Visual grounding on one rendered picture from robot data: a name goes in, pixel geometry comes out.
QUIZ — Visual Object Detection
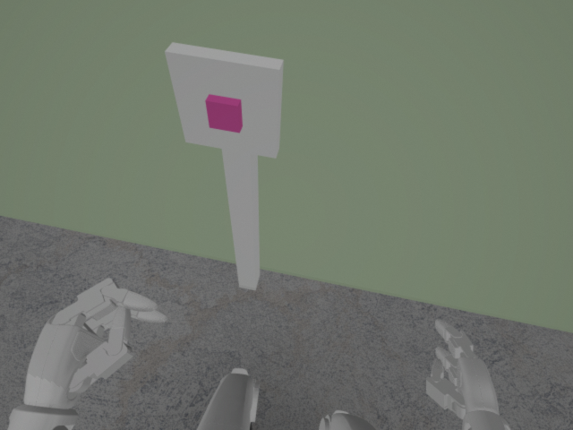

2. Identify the left robot hand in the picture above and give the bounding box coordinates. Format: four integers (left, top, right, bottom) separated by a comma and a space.
23, 278, 168, 409

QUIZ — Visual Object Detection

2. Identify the right robot hand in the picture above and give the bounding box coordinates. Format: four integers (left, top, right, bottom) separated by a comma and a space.
426, 319, 500, 419

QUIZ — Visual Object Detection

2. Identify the left robot shin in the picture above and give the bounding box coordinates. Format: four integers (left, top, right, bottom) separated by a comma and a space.
220, 368, 248, 382

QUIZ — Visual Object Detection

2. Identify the left robot thigh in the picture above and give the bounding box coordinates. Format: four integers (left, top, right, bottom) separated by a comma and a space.
197, 374, 260, 430

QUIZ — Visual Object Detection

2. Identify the left robot forearm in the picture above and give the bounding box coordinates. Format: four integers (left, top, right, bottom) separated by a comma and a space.
7, 404, 79, 430

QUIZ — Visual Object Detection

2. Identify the right robot forearm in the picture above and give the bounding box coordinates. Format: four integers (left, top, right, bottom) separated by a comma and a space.
462, 410, 510, 430

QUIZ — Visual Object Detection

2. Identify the panel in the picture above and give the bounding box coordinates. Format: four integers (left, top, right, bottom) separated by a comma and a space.
165, 42, 284, 290

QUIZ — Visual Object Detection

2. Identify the button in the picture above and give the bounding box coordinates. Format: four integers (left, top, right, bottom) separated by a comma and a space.
205, 94, 243, 133

